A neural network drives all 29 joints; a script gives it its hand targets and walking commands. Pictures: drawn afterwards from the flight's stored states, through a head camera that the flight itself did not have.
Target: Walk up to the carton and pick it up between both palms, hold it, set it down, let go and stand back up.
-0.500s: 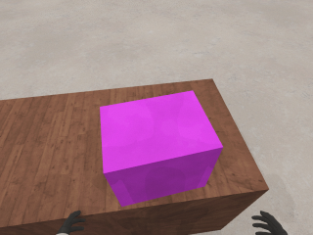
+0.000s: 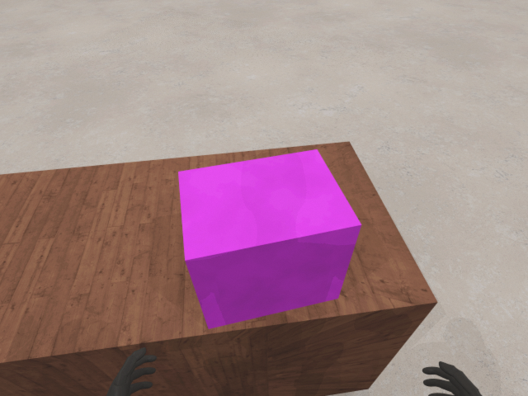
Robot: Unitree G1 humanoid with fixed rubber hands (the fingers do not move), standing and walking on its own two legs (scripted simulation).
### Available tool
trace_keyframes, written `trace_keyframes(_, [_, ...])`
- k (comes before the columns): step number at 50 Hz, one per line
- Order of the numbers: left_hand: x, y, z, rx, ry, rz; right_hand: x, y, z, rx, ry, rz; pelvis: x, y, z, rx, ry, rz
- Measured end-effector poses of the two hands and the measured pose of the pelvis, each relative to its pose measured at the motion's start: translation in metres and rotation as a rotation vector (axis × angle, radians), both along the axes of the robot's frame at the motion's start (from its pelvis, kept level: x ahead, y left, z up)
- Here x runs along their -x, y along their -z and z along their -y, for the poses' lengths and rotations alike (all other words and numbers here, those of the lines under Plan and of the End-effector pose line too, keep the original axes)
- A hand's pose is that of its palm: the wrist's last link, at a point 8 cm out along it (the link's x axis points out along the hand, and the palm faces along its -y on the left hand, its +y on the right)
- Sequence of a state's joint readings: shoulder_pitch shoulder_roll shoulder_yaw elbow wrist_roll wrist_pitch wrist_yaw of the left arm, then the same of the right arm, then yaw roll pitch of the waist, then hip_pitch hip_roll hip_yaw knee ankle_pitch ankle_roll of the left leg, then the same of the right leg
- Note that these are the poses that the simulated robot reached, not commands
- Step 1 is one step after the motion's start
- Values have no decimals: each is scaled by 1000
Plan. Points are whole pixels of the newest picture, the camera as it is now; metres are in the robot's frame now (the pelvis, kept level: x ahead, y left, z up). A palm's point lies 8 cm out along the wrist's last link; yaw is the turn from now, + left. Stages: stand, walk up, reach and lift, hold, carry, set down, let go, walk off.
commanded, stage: reach and lift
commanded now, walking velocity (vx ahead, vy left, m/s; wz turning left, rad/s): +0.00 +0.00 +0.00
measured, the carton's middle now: (262, 238) +0.42 +0.00 -0.01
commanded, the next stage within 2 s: none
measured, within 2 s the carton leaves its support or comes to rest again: neither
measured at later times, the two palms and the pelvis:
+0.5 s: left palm out of the picture +0.15 +0.21 -0.03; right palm out of the picture +0.08 -0.24 -0.03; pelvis -0.07 +0.03 +0.00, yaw -3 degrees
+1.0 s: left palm out of the picture +0.09 +0.16 -0.05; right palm out of the picture -0.03 -0.27 +0.00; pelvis -0.14 -0.01 -0.01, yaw -6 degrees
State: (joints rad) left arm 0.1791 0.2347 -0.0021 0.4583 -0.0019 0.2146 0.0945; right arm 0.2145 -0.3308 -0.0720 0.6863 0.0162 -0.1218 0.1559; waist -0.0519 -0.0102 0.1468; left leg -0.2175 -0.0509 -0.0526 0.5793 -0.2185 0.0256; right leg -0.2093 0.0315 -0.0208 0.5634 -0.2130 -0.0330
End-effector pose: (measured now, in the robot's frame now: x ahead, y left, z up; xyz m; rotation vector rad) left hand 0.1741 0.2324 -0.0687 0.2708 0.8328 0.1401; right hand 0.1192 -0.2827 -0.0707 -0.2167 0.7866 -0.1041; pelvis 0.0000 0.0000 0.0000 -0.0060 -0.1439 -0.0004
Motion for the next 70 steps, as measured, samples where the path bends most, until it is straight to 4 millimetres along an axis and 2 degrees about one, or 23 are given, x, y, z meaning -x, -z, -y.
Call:
trace_keyframes(5, [11, -6, 5, 15, -13, 50, 6, -13, -4, -14, -19, 74, 14, 1, 0, -1, 0, 18])
trace_keyframes(12, [7, -21, 13, 82, -11, 182, 5, -46, -19, -33, -54, 211, 32, 3, -6, -5, 8, 36])
trace_keyframes(16, [10, -25, 13, 113, 0, 215, 14, -55, -26, -46, -31, 232, 43, 3, -14, 1, 20, 50])
trace_keyframes(19, [14, -27, 13, 126, -5, 228, 25, -56, -32, -73, -15, 238, 51, 4, -22, 5, 34, 61])
trace_keyframes(24, [25, -39, 17, 99, -29, 263, 42, -42, -39, -156, 8, 186, 64, -1, -31, 10, 55, 65])
trace_keyframes(29, [28, -57, 28, 47, -10, 285, 39, -42, -37, -240, 28, 257, 83, -6, -33, -10, 83, -38])
trace_keyframes(33, [31, -60, 39, 10, 34, 347, 37, -34, -29, -231, 11, 369, 113, 7, -32, -10, 91, -79])
trace_keyframes(36, [48, -57, 51, 50, 37, 362, 55, -19, -19, -217, 67, 381, 124, 10, -31, 23, 110, -79])
trace_keyframes(39, [74, -51, 63, 145, -5, 391, 88, -9, -14, -210, 83, 338, 133, 10, -26, 16, 111, -79])
trace_keyframes(43, [98, -35, 67, 227, -54, 421, 132, -32, -23, -152, -9, 325, 136, 9, -9, -26, 99, -71])
trace_keyframes(46, [99, -23, 67, 247, -64, 438, 148, -55, -23, -109, -76, 318, 137, 8, 3, -46, 98, -89])
trace_keyframes(49, [92, -15, 68, 256, -71, 452, 147, -72, -17, -79, -72, 320, 139, 9, 8, -52, 102, -110])
trace_keyframes(52, [83, -15, 71, 239, -53, 454, 139, -78, -14, -79, -42, 333, 139, 9, 5, -49, 103, -110])
trace_keyframes(56, [74, -28, 70, 196, -17, 464, 126, -70, -19, -121, -15, 335, 133, 7, -4, -37, 103, -116])
trace_keyframes(64, [52, -68, 55, 115, 12, 546, 105, -52, -36, -206, -5, 362, 123, 4, -20, -21, 113, -130])
trace_keyframes(67, [46, -75, 55, 108, 15, 560, 96, -52, -38, -217, -11, 378, 120, 3, -21, -20, 113, -135])
trace_keyframes(70, [43, -74, 59, 117, 8, 545, 87, -56, -37, -214, -15, 391, 117, 3, -20, -21, 113, -141])
